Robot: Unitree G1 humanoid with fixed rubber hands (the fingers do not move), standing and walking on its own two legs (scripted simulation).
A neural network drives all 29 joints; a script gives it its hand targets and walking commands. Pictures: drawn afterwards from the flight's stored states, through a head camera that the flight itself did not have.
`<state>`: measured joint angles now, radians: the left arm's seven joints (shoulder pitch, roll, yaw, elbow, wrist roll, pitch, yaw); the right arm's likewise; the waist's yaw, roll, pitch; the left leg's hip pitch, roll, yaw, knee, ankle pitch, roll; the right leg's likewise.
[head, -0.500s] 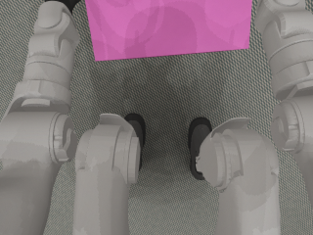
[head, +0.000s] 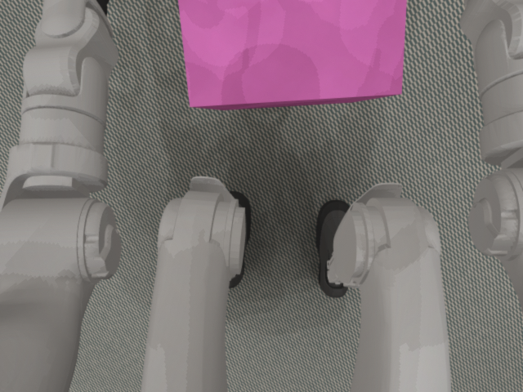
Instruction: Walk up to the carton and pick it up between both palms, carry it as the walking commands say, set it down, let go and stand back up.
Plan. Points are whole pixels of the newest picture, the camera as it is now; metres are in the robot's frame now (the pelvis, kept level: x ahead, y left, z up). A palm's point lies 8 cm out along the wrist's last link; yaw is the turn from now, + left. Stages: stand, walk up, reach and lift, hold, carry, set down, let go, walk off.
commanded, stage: set down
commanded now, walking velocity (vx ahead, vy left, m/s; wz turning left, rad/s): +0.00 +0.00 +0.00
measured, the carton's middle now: (286, 4) +0.57 +0.02 -0.29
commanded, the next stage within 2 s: let go in 1.04 s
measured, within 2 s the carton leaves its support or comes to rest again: neither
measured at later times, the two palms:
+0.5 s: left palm out of the picture +0.54 +0.22 +0.00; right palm out of the picture +0.58 -0.19 +0.00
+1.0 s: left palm out of the picture +0.53 +0.24 +0.14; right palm out of the picture +0.57 -0.19 +0.14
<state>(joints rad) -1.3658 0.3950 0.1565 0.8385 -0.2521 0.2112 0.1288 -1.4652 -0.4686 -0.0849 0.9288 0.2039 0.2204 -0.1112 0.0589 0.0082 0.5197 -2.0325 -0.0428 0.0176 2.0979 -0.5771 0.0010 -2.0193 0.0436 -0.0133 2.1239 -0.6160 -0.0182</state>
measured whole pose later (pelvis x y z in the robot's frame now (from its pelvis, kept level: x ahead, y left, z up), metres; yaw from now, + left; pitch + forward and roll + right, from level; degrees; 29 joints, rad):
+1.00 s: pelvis +0.02 +0.00 +0.25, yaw +0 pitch +32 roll +1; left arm -1.22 0.36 0.24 0.79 -0.14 0.32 0.04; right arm -1.32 -0.43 -0.18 0.89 0.11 0.32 -0.02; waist 0.07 0.00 0.32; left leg -1.37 -0.05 -0.03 1.11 -0.30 -0.01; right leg -1.37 0.06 0.04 1.14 -0.33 -0.01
